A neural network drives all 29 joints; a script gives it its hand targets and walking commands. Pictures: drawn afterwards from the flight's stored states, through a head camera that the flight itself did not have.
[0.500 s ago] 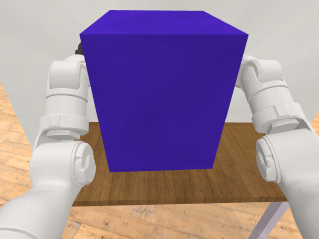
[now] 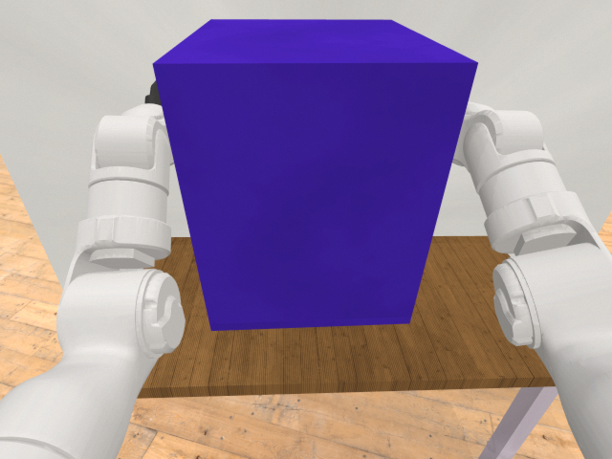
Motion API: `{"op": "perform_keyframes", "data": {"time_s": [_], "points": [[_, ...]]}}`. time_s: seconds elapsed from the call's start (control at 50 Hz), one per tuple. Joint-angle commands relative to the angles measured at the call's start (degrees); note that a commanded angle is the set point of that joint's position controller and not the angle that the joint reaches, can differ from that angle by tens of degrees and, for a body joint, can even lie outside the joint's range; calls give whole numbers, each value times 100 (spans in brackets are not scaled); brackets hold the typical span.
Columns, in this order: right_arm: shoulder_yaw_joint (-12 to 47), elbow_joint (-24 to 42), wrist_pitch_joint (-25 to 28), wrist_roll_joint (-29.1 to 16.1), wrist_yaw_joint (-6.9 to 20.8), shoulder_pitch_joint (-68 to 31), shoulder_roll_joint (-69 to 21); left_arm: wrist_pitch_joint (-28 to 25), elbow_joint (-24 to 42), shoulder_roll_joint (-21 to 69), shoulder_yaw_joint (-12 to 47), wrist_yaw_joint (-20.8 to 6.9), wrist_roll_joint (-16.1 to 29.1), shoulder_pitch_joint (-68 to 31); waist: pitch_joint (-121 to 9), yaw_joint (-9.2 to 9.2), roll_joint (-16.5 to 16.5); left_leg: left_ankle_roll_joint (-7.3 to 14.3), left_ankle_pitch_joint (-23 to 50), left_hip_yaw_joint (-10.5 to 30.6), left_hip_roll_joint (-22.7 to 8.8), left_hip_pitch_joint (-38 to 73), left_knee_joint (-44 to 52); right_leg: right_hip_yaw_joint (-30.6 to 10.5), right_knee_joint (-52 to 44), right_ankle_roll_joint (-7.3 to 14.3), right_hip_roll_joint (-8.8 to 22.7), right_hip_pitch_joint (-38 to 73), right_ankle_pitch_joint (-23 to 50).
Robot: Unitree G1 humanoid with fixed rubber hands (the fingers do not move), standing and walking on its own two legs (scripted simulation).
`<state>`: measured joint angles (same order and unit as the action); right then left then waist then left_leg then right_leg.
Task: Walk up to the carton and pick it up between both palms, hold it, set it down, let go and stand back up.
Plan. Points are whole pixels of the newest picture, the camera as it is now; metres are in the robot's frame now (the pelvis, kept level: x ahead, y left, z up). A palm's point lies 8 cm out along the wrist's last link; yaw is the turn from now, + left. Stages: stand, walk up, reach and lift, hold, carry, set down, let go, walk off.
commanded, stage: hold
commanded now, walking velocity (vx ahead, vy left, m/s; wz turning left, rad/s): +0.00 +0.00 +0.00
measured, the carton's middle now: (306, 165) +0.38 -0.01 +0.28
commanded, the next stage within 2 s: none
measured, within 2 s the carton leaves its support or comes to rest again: neither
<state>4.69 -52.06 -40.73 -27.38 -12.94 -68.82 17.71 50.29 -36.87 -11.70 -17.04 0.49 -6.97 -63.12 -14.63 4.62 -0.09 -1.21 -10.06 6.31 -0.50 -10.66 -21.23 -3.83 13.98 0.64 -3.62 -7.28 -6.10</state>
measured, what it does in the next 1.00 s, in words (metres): stands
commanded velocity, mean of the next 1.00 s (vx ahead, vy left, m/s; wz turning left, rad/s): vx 0.00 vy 0.00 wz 0.00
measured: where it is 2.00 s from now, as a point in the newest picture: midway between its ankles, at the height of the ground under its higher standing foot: outside the picture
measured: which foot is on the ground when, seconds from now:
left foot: down 0.00-1.00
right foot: down 0.00-1.00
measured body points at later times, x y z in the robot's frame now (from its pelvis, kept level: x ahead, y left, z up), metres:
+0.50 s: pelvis +0.00 +0.00 +0.00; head -0.10 +0.02 +0.44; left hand +0.39 +0.17 +0.33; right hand +0.38 -0.17 +0.34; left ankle +0.02 +0.13 -0.75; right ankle +0.01 -0.12 -0.75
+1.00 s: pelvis +0.00 +0.00 +0.00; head -0.10 +0.02 +0.44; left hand +0.39 +0.17 +0.33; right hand +0.38 -0.17 +0.34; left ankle +0.02 +0.13 -0.75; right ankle +0.01 -0.12 -0.75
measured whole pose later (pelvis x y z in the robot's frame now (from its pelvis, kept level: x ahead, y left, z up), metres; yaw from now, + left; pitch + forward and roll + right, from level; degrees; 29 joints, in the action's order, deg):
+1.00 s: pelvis +0.00 +0.00 +0.00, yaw +0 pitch -1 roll -2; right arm 4.4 -50.6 -40.7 -27.6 -13.2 -67.8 17.5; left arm 50.7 -35.5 -11.9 -16.5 0.6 -6.8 -62.5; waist -14.3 4.9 0.3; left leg -1.2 -10.4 6.6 -0.4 -10.2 -21.4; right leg -3.6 13.7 0.6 -3.6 -6.4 -6.4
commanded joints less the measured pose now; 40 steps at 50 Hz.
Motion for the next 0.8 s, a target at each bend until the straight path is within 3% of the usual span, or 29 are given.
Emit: {"op": "perform_keyframes", "data": {"time_s": [0.0,0.08,0.1,0.14,0.16,0.18,0.28,0.4,0.42,0.5,0.62,0.68,0.7,0.78], "points": [[630,2292,116,-1043,705,-4853,-4039,-511,996,3642,1469,-792,1044,-4256,-1755,-11,-61,8,832,-158,198,227,203,-31,-15,-185,-9,921,1074],[415,2025,105,-872,698,-4757,-3879,-505,797,3743,1476,-849,1008,-4260,-1330,100,-215,-25,457,-162,152,61,328,-64,-87,-118,31,753,673],[428,2020,111,-868,701,-4834,-3909,-514,742,3695,1407,-864,987,-4266,-1377,53,-131,9,397,-168,158,50,340,-60,-97,-124,37,772,622],[361,1865,86,-860,711,-4762,-3822,-531,760,3745,1480,-867,997,-4345,-1367,131,-320,-53,428,-144,130,35,360,-54,-60,-85,20,767,637],[408,1910,92,-864,715,-4826,-3838,-514,651,3682,1367,-875,950,-4286,-1364,37,-252,-13,423,-161,156,11,349,-65,-71,-99,41,825,638],[381,1810,71,-850,711,-4759,-3861,-528,712,3682,1383,-882,955,-4345,-1348,104,-225,-23,422,-159,150,12,366,-70,-58,-108,32,828,652],[504,2055,104,-953,730,-4916,-3922,-536,806,3705,1439,-836,1020,-4326,-1660,0,-183,-33,692,-149,163,143,275,-30,-17,-120,-8,885,866],[553,2219,112,-1042,735,-4736,-3831,-525,1155,3868,1661,-774,1131,-4240,-1793,115,-323,-125,1085,-109,123,303,193,-13,38,-91,-75,941,1163],[601,2231,103,-1046,735,-4730,-3825,-494,1131,3821,1605,-769,1071,-4174,-1756,59,-285,-107,1116,-117,134,310,178,-8,26,-97,-73,961,1181],[586,2085,91,-981,750,-4682,-3827,-466,1058,3769,1536,-794,1004,-4174,-1546,33,-219,-68,798,-111,122,183,268,-19,-24,-94,-36,872,875],[632,2265,106,-1089,739,-4745,-3929,-494,1280,3852,1681,-754,1105,-4253,-1745,59,-291,-90,1112,-119,149,285,162,-25,31,-114,-50,929,1188],[565,2164,93,-1029,732,-4732,-3913,-480,1112,3804,1616,-771,1056,-4230,-1599,71,-241,-48,747,-127,140,209,261,-28,-26,-114,-30,815,865],[580,2221,114,-1009,739,-4843,-3940,-479,1038,3805,1574,-778,1048,-4253,-1600,-7,-259,-19,660,-137,142,132,275,-37,-29,-116,-15,820,797],[601,2239,89,-1038,719,-4759,-4006,-512,1222,3768,1588,-753,1073,-4302,-1734,28,-177,-30,967,-157,159,249,201,-33,28,-143,-39,934,1122]]}}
